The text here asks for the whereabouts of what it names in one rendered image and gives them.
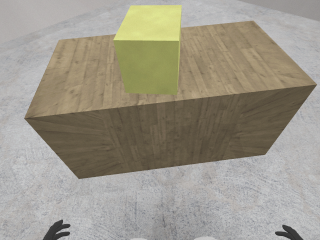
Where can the carton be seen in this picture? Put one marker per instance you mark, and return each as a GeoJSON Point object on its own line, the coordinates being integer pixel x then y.
{"type": "Point", "coordinates": [147, 46]}

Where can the pedestal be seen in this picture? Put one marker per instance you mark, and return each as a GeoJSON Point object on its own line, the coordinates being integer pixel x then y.
{"type": "Point", "coordinates": [237, 91]}

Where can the left robot hand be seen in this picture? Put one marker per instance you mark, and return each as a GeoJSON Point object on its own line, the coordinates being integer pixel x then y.
{"type": "Point", "coordinates": [56, 227]}

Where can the right robot hand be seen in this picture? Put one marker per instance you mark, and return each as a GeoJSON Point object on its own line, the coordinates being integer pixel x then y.
{"type": "Point", "coordinates": [290, 233]}

